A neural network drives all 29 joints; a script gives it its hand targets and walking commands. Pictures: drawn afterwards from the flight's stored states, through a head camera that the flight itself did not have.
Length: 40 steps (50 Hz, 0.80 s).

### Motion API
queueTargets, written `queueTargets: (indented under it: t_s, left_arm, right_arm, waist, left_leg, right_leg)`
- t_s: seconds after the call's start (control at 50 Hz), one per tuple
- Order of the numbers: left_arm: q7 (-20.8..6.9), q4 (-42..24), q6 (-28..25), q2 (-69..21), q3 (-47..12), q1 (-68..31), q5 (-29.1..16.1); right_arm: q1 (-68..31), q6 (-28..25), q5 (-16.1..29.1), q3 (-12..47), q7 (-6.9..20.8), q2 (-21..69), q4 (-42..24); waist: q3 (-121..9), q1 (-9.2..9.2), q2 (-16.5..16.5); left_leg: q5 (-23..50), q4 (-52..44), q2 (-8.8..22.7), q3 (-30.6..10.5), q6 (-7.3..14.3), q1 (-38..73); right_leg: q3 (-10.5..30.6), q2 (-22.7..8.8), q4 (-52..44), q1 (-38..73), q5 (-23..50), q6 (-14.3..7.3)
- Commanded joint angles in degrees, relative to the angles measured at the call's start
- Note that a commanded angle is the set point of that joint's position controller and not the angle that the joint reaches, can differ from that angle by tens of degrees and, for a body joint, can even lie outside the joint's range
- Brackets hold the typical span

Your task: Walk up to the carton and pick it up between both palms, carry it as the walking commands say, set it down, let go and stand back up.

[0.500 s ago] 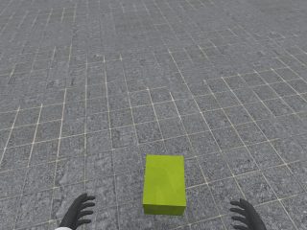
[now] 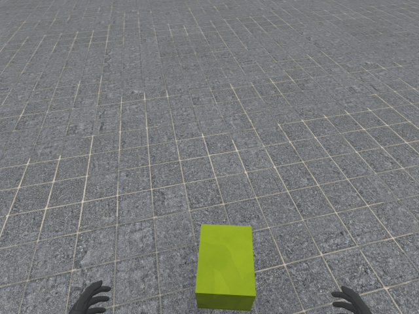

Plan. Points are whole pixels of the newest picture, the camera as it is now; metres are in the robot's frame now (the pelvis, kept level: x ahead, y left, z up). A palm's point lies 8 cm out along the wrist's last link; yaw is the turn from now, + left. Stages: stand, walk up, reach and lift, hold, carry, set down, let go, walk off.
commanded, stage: stand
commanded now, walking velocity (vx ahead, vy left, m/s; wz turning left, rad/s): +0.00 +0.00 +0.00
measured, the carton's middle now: (225, 266) +0.47 -0.03 -0.66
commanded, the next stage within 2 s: none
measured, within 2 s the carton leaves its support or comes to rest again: neither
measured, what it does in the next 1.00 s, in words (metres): stands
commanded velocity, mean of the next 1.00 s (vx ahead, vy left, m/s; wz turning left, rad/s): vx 0.00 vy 0.00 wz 0.00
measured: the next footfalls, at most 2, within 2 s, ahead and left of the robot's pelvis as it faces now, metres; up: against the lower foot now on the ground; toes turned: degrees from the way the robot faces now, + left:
none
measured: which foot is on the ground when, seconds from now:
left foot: down 0.00-1.00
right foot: down 0.00-1.00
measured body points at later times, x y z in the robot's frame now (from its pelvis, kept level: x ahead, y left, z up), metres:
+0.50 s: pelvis +0.02 +0.00 +0.01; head +0.02 -0.01 +0.46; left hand +0.14 +0.30 -0.09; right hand +0.16 -0.30 -0.10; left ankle -0.05 +0.10 -0.73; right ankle +0.00 -0.10 -0.73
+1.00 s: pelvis +0.00 -0.01 +0.01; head -0.01 -0.01 +0.46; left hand +0.10 +0.31 -0.10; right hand +0.11 -0.31 -0.10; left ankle -0.05 +0.10 -0.73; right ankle +0.00 -0.10 -0.73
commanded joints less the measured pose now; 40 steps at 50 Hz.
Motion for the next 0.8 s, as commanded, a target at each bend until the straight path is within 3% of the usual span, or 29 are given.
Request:
queueTargets:
  t_s: [0.0, 0.1, 0.3, 0.78]
  left_arm:
    - [0.3, -1.7, -2.4, 8.4, 2.3, -3.3, 0.1]
    - [0.7, 1.5, -2.9, 10.1, 2.0, -3.3, 0.0]
    - [1.3, 6.8, -3.3, 12.5, 1.6, -3.9, -0.4]
    - [1.0, 15.6, -3.7, 14.1, 0.8, -6.4, -1.1]
  right_arm:
    - [-3.7, -3.1, -0.2, -2.0, -0.2, -8.1, -2.0]
    - [-2.6, -3.7, 0.0, -2.0, -0.6, -10.2, 1.2]
    - [-2.8, -4.3, 0.4, -1.2, -1.1, -12.5, 6.6]
    - [-4.7, -5.1, 0.8, 0.1, -1.1, -14.3, 15.3]
  waist:
    - [-2.0, 0.33, 0.1]
    - [-4.7, -0.08, -0.7]
    - [-4.6, 0.24, -0.9]
    - [-1.5, 0.37, -0.9]
  left_leg:
    - [9.8, -6.2, 6.1, -5.8, -1.4, -4.3]
    - [19.4, -5.0, 6.4, -5.6, -1.9, -0.9]
    - [25.1, -5.9, 6.7, -5.9, -2.1, 0.4]
    - [18.5, -11.8, 7.7, -6.8, -1.6, 1.2]
  right_leg:
    - [5.1, -5.8, -4.7, 1.7, 6.8, 0.9]
    - [5.4, -6.6, -4.1, 3.9, 15.9, 0.8]
    - [5.9, -7.7, -4.9, 7.0, 21.4, 0.3]
    - [7.6, -8.8, -10.6, 8.6, 15.5, 0.3]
